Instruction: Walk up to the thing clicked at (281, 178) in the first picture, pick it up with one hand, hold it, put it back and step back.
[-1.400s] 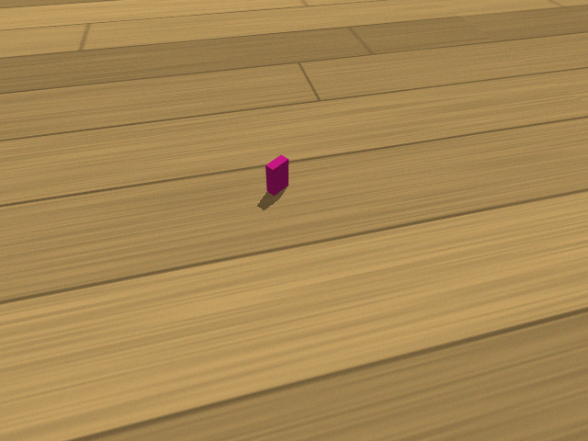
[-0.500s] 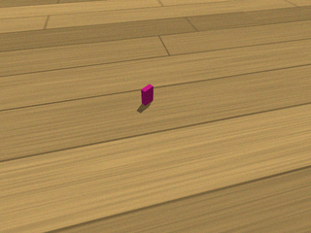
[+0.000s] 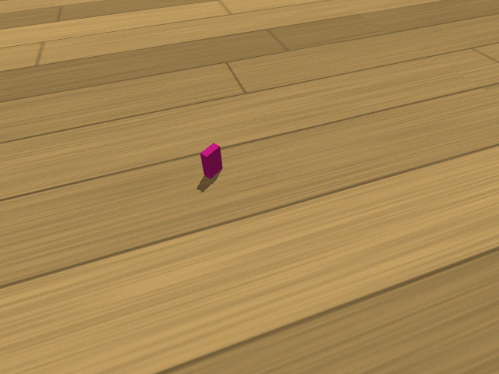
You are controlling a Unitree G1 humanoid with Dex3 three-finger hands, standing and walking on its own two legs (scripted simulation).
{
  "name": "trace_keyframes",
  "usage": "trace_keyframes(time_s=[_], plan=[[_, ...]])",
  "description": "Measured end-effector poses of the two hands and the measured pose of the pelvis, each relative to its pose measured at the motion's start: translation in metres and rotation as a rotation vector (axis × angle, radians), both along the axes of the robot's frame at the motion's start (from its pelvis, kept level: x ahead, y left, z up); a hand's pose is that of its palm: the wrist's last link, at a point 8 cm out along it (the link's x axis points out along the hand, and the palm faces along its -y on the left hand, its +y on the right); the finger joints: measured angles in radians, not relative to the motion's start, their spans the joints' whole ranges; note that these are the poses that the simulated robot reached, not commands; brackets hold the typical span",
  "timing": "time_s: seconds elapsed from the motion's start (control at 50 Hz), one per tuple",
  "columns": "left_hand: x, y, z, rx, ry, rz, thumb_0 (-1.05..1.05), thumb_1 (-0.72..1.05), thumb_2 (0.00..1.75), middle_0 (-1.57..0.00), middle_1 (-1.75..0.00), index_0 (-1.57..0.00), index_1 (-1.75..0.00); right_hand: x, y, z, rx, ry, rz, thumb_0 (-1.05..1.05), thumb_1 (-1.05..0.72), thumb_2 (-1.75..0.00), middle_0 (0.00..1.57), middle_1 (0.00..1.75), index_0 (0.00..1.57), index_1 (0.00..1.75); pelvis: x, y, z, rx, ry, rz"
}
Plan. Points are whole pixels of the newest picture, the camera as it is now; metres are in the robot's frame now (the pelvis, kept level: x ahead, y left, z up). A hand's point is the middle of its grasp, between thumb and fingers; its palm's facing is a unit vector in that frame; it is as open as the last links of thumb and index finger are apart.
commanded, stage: walk up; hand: left
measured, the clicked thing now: (211, 161) +1.31 +0.20 -0.69
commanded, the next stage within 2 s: none
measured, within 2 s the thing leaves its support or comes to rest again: neither
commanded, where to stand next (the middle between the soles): +0.95 +0.02 m, yaw -2 degrees
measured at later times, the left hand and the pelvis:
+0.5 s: hand (107, 358) +0.21 +0.28 -0.17, palm faces +0.02 -0.94 -0.34, open 7.4 cm; pelvis +0.21 +0.01 -0.02, yaw +1 degrees
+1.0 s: hand (145, 219) +0.50 +0.25 -0.12, palm faces -0.02 -0.90 -0.43, open 7.4 cm; pelvis +0.43 -0.03 -0.01, yaw -1 degrees
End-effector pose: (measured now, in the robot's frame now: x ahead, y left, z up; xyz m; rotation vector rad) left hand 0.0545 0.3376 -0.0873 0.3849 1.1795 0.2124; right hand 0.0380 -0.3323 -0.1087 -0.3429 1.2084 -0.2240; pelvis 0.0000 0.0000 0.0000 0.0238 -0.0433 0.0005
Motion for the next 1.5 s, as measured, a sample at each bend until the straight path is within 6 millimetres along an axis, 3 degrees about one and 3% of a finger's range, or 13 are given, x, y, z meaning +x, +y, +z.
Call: trace_keyframes(time_s=[0.1, 0.22, 0.34, 0.46, 0.52, 0.7, 0.86, 0.94, 1.06, 1.18, 1.28, 1.36, 1.5], plan=[[0.015, -0.018, 0.000, 0.040, -0.057, 0.033, 0.00, 0.90, 0.90, -0.20, -0.30, -0.20, -0.30, 0.039, -0.026, -0.013, -0.008, 0.021, 0.011, 0.01, -0.90, -0.90, 0.20, 0.30, 0.20, 0.30, 0.031, -0.020, -0.009, -0.036, -0.022, 0.013], [0.026, -0.038, 0.006, 0.001, -0.008, 0.075, 0.00, 0.90, 0.90, -0.20, -0.30, -0.20, -0.30, 0.109, -0.018, 0.002, 0.042, -0.056, 0.066, 0.01, -0.91, -0.90, 0.20, 0.30, 0.20, 0.30, 0.074, -0.025, 0.006, -0.045, -0.019, 0.015], [0.064, -0.038, -0.007, -0.034, 0.013, 0.091, 0.00, 0.90, 0.90, -0.21, -0.30, -0.20, -0.30, 0.176, -0.002, 0.010, 0.050, -0.052, 0.125, 0.01, -0.90, -0.90, 0.20, 0.30, 0.20, 0.30, 0.125, -0.021, 0.004, -0.058, -0.008, 0.028], [0.123, -0.018, -0.037, -0.061, 0.044, 0.087, 0.00, 0.90, 0.90, -0.21, -0.30, -0.20, -0.30, 0.265, 0.022, 0.009, 0.008, -0.110, 0.163, 0.01, -0.90, -0.90, 0.20, 0.30, 0.20, 0.30, 0.190, 0.000, -0.014, -0.042, -0.003, 0.030], [0.163, -0.012, -0.042, -0.065, 0.057, 0.068, 0.00, 0.90, 0.90, -0.21, -0.30, -0.20, -0.30, 0.296, 0.033, 0.014, 0.003, -0.186, 0.147, 0.01, -0.90, -0.90, 0.20, 0.30, 0.20, 0.30, 0.216, 0.009, -0.015, -0.033, -0.008, 0.020], [0.300, -0.012, -0.014, -0.063, -0.048, -0.057, 0.00, 0.90, 0.90, -0.20, -0.30, -0.20, -0.30, 0.325, 0.028, 0.025, 0.010, -0.163, 0.069, 0.00, -0.90, -0.90, 0.20, 0.30, 0.20, 0.30, 0.292, 0.007, 0.002, -0.006, -0.008, -0.017], [0.402, -0.028, -0.001, 0.022, -0.109, -0.094, 0.00, 0.90, 0.90, -0.20, -0.30, -0.20, -0.30, 0.362, -0.015, -0.014, 0.030, -0.062, 0.015, 0.01, -0.90, -0.90, 0.20, 0.30, 0.20, 0.30, 0.374, -0.021, -0.017, -0.002, 0.000, -0.020], [0.426, -0.039, 0.005, 0.036, -0.142, -0.057, 0.00, 0.90, 0.90, -0.20, -0.30, -0.20, -0.30, 0.403, -0.021, -0.024, 0.040, -0.018, 0.029, 0.01, -0.90, -0.90, 0.20, 0.30, 0.20, 0.30, 0.405, -0.029, -0.016, -0.017, -0.007, -0.013], [0.439, -0.046, 0.013, 0.018, -0.077, -0.019, 0.00, 0.90, 0.90, -0.21, -0.30, -0.20, -0.30, 0.477, -0.011, -0.009, 0.071, -0.064, 0.076, 0.01, -0.91, -0.90, 0.20, 0.30, 0.20, 0.30, 0.451, -0.028, 0.000, -0.024, 0.002, -0.010], [0.460, -0.030, -0.001, -0.006, -0.024, 0.016, 0.00, 0.90, 0.90, -0.21, -0.30, -0.20, -0.30, 0.547, 0.004, 0.005, 0.055, -0.080, 0.126, 0.01, -0.90, -0.90, 0.20, 0.30, 0.20, 0.30, 0.500, -0.016, -0.001, -0.041, 0.006, 0.001], [0.494, -0.005, -0.030, -0.024, 0.017, 0.030, 0.00, 0.90, 0.90, -0.21, -0.30, -0.20, -0.30, 0.609, 0.021, 0.010, -0.001, -0.146, 0.143, 0.01, -0.90, -0.90, 0.20, 0.30, 0.20, 0.30, 0.546, 0.007, -0.017, -0.033, -0.002, 0.004], [0.537, 0.002, -0.036, -0.041, 0.032, 0.013, 0.00, 0.90, 0.90, -0.20, -0.30, -0.20, -0.30, 0.632, 0.032, 0.020, -0.016, -0.195, 0.104, 0.01, -0.90, -0.90, 0.20, 0.30, 0.20, 0.30, 0.574, 0.017, -0.013, -0.034, -0.013, -0.003], [0.616, -0.001, -0.022, -0.065, -0.017, -0.041, 0.00, 0.90, 0.90, -0.20, -0.30, -0.20, -0.30, 0.642, 0.035, 0.028, -0.013, -0.135, 0.063, 0.00, -0.90, -0.90, 0.20, 0.30, 0.20, 0.30, 0.622, 0.018, 0.001, -0.016, -0.009, -0.015]])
